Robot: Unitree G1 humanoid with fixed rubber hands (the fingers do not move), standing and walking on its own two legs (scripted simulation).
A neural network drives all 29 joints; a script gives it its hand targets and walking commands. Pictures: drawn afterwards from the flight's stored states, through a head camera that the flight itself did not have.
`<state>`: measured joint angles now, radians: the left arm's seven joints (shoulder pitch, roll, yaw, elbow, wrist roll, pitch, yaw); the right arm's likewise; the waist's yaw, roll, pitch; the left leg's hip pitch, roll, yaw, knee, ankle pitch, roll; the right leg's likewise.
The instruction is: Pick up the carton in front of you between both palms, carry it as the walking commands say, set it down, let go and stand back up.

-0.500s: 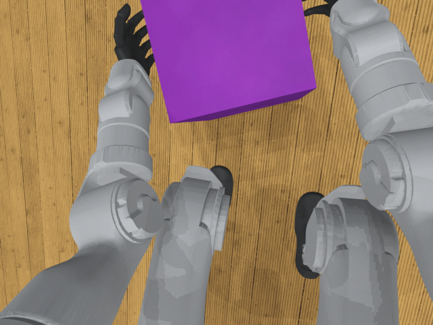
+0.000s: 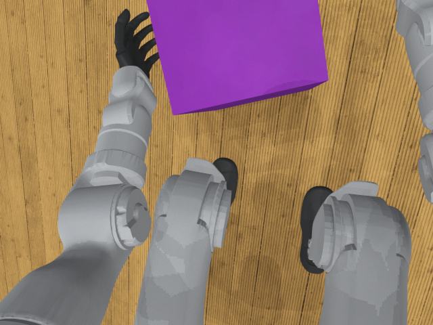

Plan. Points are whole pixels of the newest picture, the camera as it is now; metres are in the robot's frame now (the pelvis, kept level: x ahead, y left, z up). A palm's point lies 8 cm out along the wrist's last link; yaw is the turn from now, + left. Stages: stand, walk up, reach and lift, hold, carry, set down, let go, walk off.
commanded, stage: set down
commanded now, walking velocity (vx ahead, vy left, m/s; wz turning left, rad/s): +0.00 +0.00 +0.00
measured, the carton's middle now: (243, 41) +0.51 +0.07 -0.25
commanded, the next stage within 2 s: let go in 1.00 s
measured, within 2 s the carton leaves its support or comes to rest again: neither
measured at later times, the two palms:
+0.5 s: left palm (55, 43) +0.47 +0.23 -0.01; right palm out of the picture +0.59 -0.14 -0.01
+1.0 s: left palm out of the picture +0.46 +0.23 +0.14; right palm out of the picture +0.59 -0.15 +0.14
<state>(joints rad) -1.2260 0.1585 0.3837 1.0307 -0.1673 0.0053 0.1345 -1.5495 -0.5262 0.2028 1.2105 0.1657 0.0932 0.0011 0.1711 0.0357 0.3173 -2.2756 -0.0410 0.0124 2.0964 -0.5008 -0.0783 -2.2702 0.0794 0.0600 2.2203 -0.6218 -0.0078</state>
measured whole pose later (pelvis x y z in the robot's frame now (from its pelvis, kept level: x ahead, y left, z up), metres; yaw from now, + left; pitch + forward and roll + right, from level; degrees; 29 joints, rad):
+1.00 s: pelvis +0.03 +0.00 +0.23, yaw -2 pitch +47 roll +3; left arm -0.85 0.00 0.41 0.55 -0.04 0.20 0.15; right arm -1.27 -0.42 -0.10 1.03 -0.08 0.23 0.10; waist 0.20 -0.05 -0.08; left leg -1.73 -0.03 -0.02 1.24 -0.33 -0.05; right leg -1.72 0.05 0.06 1.33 -0.43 -0.01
